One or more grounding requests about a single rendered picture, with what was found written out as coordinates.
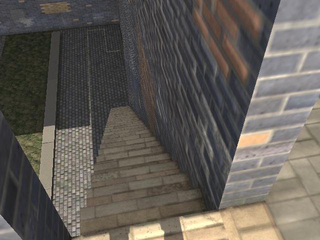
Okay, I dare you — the stairs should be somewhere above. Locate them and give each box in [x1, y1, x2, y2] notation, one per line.
[80, 105, 207, 235]

